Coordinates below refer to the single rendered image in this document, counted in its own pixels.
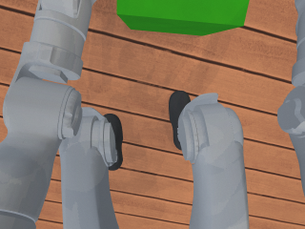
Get robot right forearm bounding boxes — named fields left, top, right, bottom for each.
left=291, top=0, right=305, bottom=87

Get robot left foot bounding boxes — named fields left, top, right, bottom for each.
left=104, top=114, right=123, bottom=171

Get right robot shin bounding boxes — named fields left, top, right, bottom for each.
left=177, top=93, right=244, bottom=147

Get robot left upper arm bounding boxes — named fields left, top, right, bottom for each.
left=0, top=76, right=83, bottom=229

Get carton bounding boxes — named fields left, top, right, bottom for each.
left=116, top=0, right=250, bottom=36

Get robot left forearm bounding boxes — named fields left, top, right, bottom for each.
left=2, top=0, right=96, bottom=127

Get robot right upper arm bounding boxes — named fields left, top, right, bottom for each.
left=277, top=84, right=305, bottom=197

